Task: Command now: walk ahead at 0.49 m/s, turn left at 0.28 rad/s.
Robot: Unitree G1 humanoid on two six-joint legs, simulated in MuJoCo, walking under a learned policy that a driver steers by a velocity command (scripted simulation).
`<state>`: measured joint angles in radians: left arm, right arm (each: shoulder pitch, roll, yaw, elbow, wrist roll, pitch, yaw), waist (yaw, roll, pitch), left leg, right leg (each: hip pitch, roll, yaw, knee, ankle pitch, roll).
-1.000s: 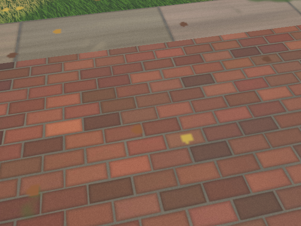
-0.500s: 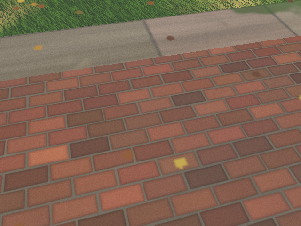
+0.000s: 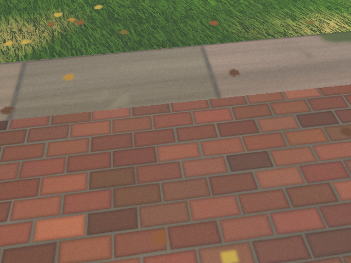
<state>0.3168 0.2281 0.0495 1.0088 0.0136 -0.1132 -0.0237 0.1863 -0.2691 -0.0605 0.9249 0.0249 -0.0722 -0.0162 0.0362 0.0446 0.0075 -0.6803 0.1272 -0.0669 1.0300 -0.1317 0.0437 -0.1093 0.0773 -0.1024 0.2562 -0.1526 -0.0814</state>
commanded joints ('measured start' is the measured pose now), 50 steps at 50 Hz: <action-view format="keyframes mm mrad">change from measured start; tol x32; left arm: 1 -48 139 23 -58 2 -17 23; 33 -367 119 12 -325 -20 -15 15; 41 119 295 81 -208 -11 -26 -3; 50 -43 171 33 -215 -17 -13 3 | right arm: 1 24 -41 -14 -35 -3 -2 8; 50 59 -58 -10 -252 -21 -1 9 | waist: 1 -37 -83 53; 11 26 -78 92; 17 -129 156 -416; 38 -29 84 -46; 41 27 -387 -369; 50 -25 -125 -13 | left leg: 1 -34 5 -51 -135 175 -7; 14 284 -183 202 -441 -10 109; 17 1137 242 -806 -699 -98 434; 25 447 15 -206 -826 274 262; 37 601 50 -280 -652 139 142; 39 553 -38 -219 -389 273 97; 42 -96 -170 -138 290 -409 -3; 50 -3 -11 1 -45 -100 -29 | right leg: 1 -54 -286 129 -176 140 -118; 9 207 -339 -13 -105 289 -80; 14 222 -334 -94 333 961 -18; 17 -607 -3 129 1178 -431 91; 18 -716 -78 219 1195 -362 58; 38 -246 -84 125 183 121 35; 41 475 -486 869 76 -166 -245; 50 -27 -299 339 -99 165 -161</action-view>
